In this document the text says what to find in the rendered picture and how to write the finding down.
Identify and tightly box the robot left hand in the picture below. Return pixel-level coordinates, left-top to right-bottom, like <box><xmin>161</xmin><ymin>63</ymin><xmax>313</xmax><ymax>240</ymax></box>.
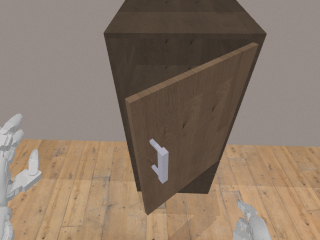
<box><xmin>0</xmin><ymin>113</ymin><xmax>42</xmax><ymax>206</ymax></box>

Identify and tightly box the cupboard door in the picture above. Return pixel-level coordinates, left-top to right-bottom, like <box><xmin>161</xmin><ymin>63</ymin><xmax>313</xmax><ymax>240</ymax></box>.
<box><xmin>125</xmin><ymin>42</ymin><xmax>259</xmax><ymax>215</ymax></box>

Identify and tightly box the robot right hand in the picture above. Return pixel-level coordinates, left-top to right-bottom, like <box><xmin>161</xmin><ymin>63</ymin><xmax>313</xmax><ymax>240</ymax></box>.
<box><xmin>233</xmin><ymin>200</ymin><xmax>272</xmax><ymax>240</ymax></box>

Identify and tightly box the handle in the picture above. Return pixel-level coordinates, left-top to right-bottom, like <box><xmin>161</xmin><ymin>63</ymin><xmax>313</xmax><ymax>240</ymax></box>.
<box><xmin>149</xmin><ymin>139</ymin><xmax>169</xmax><ymax>184</ymax></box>

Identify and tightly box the left robot forearm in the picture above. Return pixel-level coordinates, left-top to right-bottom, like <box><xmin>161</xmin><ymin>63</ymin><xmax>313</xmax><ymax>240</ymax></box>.
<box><xmin>0</xmin><ymin>205</ymin><xmax>15</xmax><ymax>240</ymax></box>

